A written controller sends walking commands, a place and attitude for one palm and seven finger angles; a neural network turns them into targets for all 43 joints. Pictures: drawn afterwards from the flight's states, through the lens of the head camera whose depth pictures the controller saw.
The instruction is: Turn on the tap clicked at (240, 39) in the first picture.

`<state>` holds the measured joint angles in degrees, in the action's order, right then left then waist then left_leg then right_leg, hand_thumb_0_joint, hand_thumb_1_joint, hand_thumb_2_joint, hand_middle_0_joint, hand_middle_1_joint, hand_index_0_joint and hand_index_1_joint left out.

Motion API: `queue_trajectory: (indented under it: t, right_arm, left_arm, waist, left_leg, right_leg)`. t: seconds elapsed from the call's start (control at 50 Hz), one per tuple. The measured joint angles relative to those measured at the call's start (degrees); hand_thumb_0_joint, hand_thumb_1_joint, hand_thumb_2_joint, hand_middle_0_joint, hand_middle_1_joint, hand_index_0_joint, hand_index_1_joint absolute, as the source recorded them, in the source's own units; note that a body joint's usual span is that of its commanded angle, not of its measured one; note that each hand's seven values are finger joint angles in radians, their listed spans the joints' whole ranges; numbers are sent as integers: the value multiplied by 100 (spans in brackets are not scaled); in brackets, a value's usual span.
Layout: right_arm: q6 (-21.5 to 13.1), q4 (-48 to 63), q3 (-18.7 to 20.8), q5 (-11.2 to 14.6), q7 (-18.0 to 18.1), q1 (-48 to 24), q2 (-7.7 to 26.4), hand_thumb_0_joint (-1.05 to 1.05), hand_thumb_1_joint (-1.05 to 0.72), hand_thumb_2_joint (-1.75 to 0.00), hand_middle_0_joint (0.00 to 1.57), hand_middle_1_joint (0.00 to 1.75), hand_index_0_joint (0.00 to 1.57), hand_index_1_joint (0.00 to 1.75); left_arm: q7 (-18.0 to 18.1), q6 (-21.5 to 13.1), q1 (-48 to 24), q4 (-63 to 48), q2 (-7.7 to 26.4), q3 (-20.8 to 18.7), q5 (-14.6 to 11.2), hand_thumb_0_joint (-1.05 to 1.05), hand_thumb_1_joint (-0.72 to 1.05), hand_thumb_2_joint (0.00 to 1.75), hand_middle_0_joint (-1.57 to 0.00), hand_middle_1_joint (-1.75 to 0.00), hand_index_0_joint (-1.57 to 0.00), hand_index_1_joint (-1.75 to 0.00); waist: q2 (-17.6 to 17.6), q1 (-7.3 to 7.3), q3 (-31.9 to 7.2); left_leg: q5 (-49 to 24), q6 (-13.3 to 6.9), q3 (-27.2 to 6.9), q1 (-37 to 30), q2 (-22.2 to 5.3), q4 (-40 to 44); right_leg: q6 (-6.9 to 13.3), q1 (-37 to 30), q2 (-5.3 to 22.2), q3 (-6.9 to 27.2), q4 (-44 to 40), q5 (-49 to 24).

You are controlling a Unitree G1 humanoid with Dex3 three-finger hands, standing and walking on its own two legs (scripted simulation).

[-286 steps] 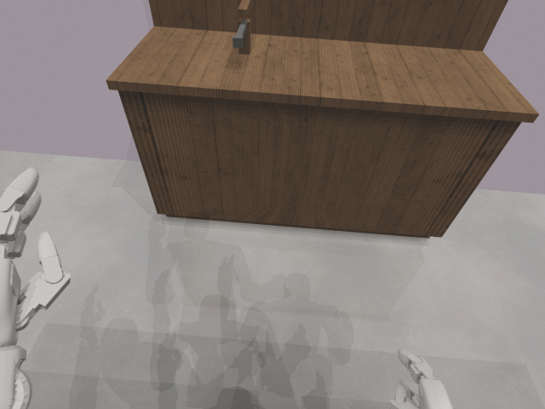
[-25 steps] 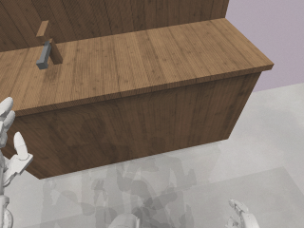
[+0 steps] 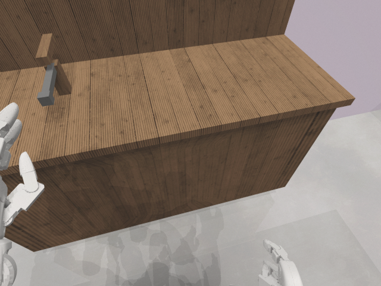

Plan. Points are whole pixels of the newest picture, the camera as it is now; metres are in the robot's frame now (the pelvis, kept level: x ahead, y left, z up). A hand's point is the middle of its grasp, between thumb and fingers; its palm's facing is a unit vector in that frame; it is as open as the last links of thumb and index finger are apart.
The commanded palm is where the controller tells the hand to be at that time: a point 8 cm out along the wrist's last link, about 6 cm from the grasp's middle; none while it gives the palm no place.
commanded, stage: take the last steps up to it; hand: left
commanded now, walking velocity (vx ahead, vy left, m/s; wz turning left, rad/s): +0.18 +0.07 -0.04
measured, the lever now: (46, 98) +0.52 +0.41 +0.08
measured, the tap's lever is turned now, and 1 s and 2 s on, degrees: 0 0 0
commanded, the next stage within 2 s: come to a stop and stand still in 0.40 s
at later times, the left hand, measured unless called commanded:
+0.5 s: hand (29, 151) +0.27 +0.27 +0.19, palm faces +0.38 -0.83 -0.40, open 7.4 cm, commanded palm +0.22 +0.32 +0.19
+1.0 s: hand (4, 120) +0.30 +0.29 +0.23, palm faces +0.51 -0.73 -0.45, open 7.4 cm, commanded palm +0.21 +0.28 +0.19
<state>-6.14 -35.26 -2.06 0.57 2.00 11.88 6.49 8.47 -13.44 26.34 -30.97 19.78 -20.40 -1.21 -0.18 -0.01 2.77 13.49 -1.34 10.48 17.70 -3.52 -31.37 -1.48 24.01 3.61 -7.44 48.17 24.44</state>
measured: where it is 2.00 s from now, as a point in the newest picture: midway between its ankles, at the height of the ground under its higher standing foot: outside the picture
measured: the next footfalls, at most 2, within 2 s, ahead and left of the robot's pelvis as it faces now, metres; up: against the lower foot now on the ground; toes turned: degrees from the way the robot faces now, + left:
right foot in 0.06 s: +0.07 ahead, -0.09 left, +0.00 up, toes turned -8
left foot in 0.46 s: +0.11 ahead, +0.12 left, +0.00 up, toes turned -5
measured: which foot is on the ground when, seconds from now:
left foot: down 0.00-0.08, up 0.10-0.44, down 0.46-1.00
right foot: up 0.00-0.04, down 0.06-0.46, up 0.48-0.82, down 0.84-1.00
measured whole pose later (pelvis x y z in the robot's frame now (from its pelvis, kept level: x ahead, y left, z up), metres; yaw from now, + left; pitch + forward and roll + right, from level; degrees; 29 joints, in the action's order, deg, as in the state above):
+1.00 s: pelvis +0.03 +0.01 +0.00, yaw -4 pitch -3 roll +0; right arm -7.1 -36.3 -0.7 0.6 0.7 10.8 12.1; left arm 5.7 -10.9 7.1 -15.5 29.0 -30.0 -2.7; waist 2.4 -3.5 6.6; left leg 9.0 -0.3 4.3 17.0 -4.0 -29.3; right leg 4.2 14.9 -2.5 -5.9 28.9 11.3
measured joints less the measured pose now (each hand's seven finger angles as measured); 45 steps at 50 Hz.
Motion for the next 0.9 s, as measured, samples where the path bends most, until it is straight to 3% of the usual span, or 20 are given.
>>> queue_trajectory:
  t: [0.04,0.08,0.14,0.18,0.22,0.32,0.42,0.46,0.5,0.54,0.6,0.72,0.82,0.86,0.9]
  right_arm:
    - [3,-23,-49,-22,26,47,2,1,-90,-90,20,30,21,30]
    - [65,-73,-50,-27,53,60,67,1,-90,-90,20,30,21,30]
    - [230,-269,36,-24,46,25,230,1,-90,-90,20,30,21,30]
    - [299,-355,94,-16,20,8,360,1,-90,-90,20,30,21,30]
    - [363,-346,135,-13,33,-3,501,1,-91,-90,20,30,21,30]
    - [380,-151,293,-43,110,-45,791,1,-91,-90,20,30,21,30]
    - [332,98,461,-67,167,-27,912,1,-91,-90,20,30,20,30]
    - [323,200,505,-57,207,0,909,1,-91,-90,20,30,20,30]
    - [346,211,521,-22,242,-62,734,1,-91,-90,20,30,20,30]
    - [324,192,441,-41,241,-123,551,1,-91,-90,19,30,20,30]
    - [263,153,251,-46,140,-142,298,1,-91,-90,20,30,20,30]
    - [127,186,-95,-99,-71,-82,-41,1,-91,-90,20,30,21,30]
    - [85,200,-199,-111,-80,-64,-94,1,-90,-90,20,30,21,30]
    - [100,186,-176,-87,-73,-101,-8,1,-90,-90,21,30,21,30]
    - [-68,90,18,-201,-4,-22,132,1,-90,-90,21,30,21,30]
  left_arm:
    - [-4,-1,115,-124,119,8,25,1,89,90,-21,-31,-21,-30]
    - [7,-14,129,-96,219,-62,57,1,89,90,-21,-31,-21,-30]
    - [13,18,28,156,213,-132,31,1,89,90,-21,-31,-21,-30]
    - [13,15,-54,407,106,-168,0,1,89,90,-21,-31,-22,-30]
    - [37,19,-73,629,-1,-180,6,1,89,90,-21,-31,-21,-30]
    - [47,23,27,651,-116,31,45,1,89,90,-21,-31,-21,-30]
    - [44,22,230,-77,13,159,56,1,89,90,-21,-31,-21,-30]
    - [69,-22,277,-345,155,48,37,1,89,90,-21,-31,-22,-30]
    - [111,-82,125,-345,330,-126,14,1,89,90,-21,-31,-22,-30]
    - [130,-136,-54,-119,405,-261,20,1,89,90,-21,-31,-22,-30]
    - [115,-28,-298,176,361,-312,-6,1,89,90,-21,-31,-21,-30]
    - [5,214,-65,-109,60,-17,-73,1,89,90,-20,-31,-21,-30]
    - [-15,328,151,-232,201,30,-87,1,89,90,-21,-31,-21,-30]
    - [6,327,105,-165,229,-27,-72,1,89,90,-21,-31,-21,-30]
    - [-327,314,-860,352,693,-226,206,1,89,90,-21,-31,-22,-30]
  waist:
    - [63,-37,22]
    - [218,-68,40]
    - [332,-82,-12]
    - [255,-87,-47]
    - [179,-43,-65]
    - [-13,86,35]
    - [-161,67,166]
    - [-151,52,141]
    - [-339,-16,161]
    - [-316,-23,119]
    - [-179,5,62]
    - [-82,-45,115]
    - [-31,-93,213]
    - [76,-111,282]
    - [281,-365,417]
  left_leg:
    - [95,31,4,11,13,-116]
    - [286,78,-38,70,-59,-405]
    - [1061,142,-376,431,50,-1612]
    - [1055,234,-547,747,175,-2558]
    - [935,286,-608,931,173,-2895]
    - [576,254,-542,833,2,-1772]
    - [155,191,-378,258,14,-304]
    - [-186,131,-312,-69,36,202]
    - [-85,18,-190,-72,122,-27]
    - [32,-46,-173,-79,79,-108]
    - [-62,-49,-262,-142,-3,85]
    - [-244,-17,-232,-260,-62,407]
    - [-255,88,-201,-192,-108,305]
    - [-191,153,-215,-116,-181,109]
    - [-139,159,-390,64,-303,-182]
  right_leg:
    - [7,-309,-67,-68,-742,-130]
    - [252,-553,-174,-132,-1236,-710]
    - [537,-635,-196,-154,-1203,-648]
    - [543,-754,-137,-87,-1388,-644]
    - [485,-893,-84,-34,-1649,-758]
    - [385,-1124,23,-1,-2014,-893]
    - [230,-1208,36,16,-1834,-717]
    - [138,-1161,11,35,-1505,-499]
    - [145,-936,99,258,-808,-4]
    - [140,-560,-17,374,218,490]
    - [66,-213,-132,331,801,260]
    - [-35,-307,-200,257,-307,-222]
    - [-50,-845,-330,121,-1555,-529]
    - [151,-1027,-407,67,-1972,-1160]
    - [452,-1039,-563,-55,-1997,-1280]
